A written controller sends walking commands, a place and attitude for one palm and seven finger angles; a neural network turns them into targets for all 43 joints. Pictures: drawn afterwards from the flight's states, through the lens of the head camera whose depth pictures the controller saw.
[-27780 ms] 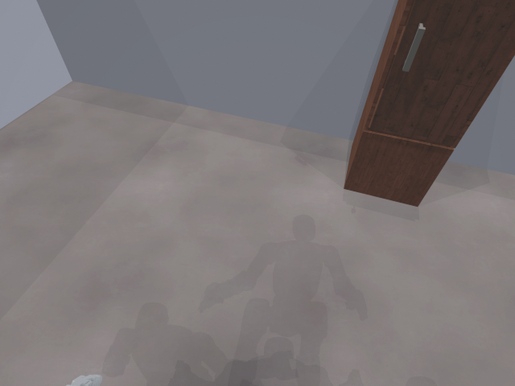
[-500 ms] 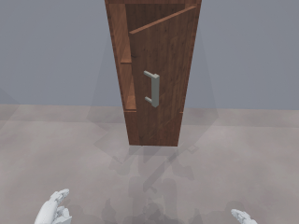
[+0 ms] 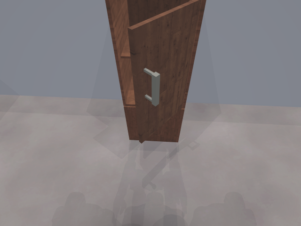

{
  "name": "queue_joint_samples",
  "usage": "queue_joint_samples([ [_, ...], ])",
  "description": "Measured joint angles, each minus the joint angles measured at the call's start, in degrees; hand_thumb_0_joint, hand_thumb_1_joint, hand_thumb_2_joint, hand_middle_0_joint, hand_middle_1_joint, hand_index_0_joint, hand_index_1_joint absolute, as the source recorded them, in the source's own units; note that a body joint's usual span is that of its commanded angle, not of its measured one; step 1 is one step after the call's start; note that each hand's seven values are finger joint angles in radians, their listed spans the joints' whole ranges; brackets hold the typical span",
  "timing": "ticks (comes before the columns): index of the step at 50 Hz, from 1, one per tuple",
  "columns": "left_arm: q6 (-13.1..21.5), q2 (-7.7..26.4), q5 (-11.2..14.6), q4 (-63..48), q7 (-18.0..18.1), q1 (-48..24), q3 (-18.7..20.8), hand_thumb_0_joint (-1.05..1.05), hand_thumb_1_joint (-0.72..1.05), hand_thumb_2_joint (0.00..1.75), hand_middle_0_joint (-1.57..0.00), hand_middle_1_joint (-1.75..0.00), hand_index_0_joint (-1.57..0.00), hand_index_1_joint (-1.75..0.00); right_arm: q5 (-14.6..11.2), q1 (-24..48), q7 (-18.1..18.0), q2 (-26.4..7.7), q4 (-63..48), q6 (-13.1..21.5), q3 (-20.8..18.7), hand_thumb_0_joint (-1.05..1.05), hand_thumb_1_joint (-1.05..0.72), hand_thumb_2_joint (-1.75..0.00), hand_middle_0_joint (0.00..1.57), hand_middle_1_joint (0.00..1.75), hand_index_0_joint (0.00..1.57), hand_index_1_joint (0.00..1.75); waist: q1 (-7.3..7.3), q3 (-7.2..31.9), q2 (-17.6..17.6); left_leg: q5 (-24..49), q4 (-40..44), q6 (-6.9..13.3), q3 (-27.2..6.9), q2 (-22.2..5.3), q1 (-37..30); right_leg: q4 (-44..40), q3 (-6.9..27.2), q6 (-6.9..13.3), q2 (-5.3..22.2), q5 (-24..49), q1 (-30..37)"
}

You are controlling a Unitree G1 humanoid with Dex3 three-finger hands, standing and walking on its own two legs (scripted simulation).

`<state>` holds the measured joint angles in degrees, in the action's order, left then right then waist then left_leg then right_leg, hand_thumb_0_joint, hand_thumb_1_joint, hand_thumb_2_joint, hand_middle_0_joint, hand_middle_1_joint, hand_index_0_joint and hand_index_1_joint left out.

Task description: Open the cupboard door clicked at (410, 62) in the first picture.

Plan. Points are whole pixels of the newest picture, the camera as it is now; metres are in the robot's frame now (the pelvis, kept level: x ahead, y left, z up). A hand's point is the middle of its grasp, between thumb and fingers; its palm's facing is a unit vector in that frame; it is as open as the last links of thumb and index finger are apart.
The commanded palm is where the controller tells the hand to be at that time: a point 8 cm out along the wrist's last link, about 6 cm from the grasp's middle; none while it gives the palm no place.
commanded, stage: let the arm hang, fingers relaxed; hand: left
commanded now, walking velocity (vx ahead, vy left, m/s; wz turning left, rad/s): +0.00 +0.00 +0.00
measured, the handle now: (151, 87) +0.57 +0.03 +0.03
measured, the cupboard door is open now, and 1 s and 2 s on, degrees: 50 50 50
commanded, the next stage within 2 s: look to check the result in 0.42 s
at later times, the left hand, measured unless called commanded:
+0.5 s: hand out of the picture +0.00 +0.13 -0.18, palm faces +0.06 -0.99 -0.15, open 7.3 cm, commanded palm none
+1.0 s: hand out of the picture +0.00 +0.13 -0.18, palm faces +0.05 -0.98 -0.18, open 7.3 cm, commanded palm none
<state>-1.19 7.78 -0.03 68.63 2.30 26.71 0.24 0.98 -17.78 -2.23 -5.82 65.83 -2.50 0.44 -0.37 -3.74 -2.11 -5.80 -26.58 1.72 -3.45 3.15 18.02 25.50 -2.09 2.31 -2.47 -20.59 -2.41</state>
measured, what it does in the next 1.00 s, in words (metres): stands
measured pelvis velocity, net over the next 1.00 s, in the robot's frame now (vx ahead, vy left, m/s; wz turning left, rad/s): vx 0.04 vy -0.02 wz -0.02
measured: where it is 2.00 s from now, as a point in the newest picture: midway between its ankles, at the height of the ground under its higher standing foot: outside the picture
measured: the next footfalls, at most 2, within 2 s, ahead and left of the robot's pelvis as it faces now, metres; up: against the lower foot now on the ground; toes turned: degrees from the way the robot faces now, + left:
none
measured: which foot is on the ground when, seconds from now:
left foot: down 0.00-1.00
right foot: down 0.00-1.00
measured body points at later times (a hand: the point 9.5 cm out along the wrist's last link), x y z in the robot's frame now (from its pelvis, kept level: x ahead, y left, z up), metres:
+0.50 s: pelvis +0.02 -0.02 +0.00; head +0.03 -0.02 +0.45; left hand +0.00 +0.18 -0.16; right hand +0.00 -0.23 -0.16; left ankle +0.09 +0.09 -0.73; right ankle -0.07 -0.09 -0.73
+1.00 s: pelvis +0.04 -0.02 +0.00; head +0.04 -0.02 +0.45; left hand +0.00 +0.19 -0.16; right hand +0.03 -0.24 -0.16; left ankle +0.09 +0.09 -0.73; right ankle -0.07 -0.09 -0.73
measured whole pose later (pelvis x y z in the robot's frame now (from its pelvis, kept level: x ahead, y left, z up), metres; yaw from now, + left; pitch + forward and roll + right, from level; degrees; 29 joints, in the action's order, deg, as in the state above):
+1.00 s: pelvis +0.04 -0.02 +0.00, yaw -1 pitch -3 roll +1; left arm -0.3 6.5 0.1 65.0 2.8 20.2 0.5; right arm 1.0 -14.2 -3.4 -8.0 65.6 -1.2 0.4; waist 0.3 -3.8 0.7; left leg -10.2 -28.1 0.3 -2.6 2.2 14.8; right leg 23.2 -0.9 3.7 -3.2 -22.4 2.1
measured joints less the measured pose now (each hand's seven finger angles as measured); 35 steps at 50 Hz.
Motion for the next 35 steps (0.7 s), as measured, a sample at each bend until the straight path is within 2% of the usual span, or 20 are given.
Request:
queue_joint_samples([
  [9, 0.95, -1.93, -0.03, -2.73, 0.31, -4.29, 0.06, 0.00, 0.91, 0.90, -0.19, -0.29, -0.20, -0.30, 0.35, 0.14, -0.20, 0.33, 0.54, 0.54, -0.02, 0.01, -0.91, -0.90, 0.20, 0.30, 0.20, 0.30, 0.00, 2.03, 0.99, -1.49, -0.96, -0.12, 0.47, 0.43, -0.70, 1.56, 0.34, 0.22, 0.51, -1.73, 0.41],
  [17, 1.46, -3.15, -0.04, -4.48, 0.23, -7.58, 0.14, 0.00, 0.91, 0.90, -0.20, -0.29, -0.20, -0.30, 0.39, 0.46, -0.47, -0.52, 0.12, 1.20, -0.28, 0.01, -0.91, -0.90, 0.20, 0.30, 0.20, 0.30, -0.27, 1.98, 2.25, -2.07, -0.94, -0.58, 0.35, 0.16, -1.04, 0.70, 0.34, 0.65, 0.21, -1.82, 1.12],
  [35, 0.90, -1.22, 0.09, -3.44, 0.65, -6.25, 0.67, 0.00, 0.91, 0.90, -0.20, -0.29, -0.20, -0.30, 0.11, 2.57, -1.06, -1.61, -0.15, 1.19, -0.14, 0.01, -0.91, -0.90, 0.20, 0.30, 0.20, 0.30, 0.31, -0.07, 2.26, -3.85, -1.44, -1.39, 0.47, -0.73, -2.25, -1.64, 0.82, 1.38, -0.66, -1.78, 3.44],
])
